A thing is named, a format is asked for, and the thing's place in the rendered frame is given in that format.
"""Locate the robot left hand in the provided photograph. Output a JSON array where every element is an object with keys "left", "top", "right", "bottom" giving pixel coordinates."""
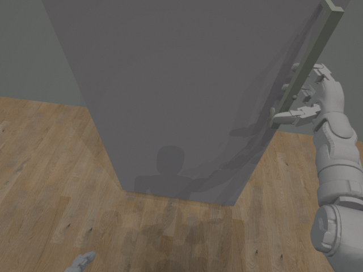
[{"left": 64, "top": 251, "right": 96, "bottom": 272}]

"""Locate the handle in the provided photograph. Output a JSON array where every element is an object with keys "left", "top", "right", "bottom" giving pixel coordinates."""
[{"left": 269, "top": 0, "right": 344, "bottom": 129}]

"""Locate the robot right hand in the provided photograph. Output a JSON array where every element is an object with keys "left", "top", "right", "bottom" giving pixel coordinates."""
[{"left": 272, "top": 63, "right": 344, "bottom": 127}]

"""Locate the fridge door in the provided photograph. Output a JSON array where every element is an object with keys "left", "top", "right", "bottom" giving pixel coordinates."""
[{"left": 41, "top": 0, "right": 350, "bottom": 206}]

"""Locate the robot right forearm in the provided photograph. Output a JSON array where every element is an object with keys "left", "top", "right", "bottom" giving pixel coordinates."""
[{"left": 313, "top": 112, "right": 363, "bottom": 211}]

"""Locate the robot right upper arm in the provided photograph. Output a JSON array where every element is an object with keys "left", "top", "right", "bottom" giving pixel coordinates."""
[{"left": 310, "top": 204, "right": 363, "bottom": 272}]

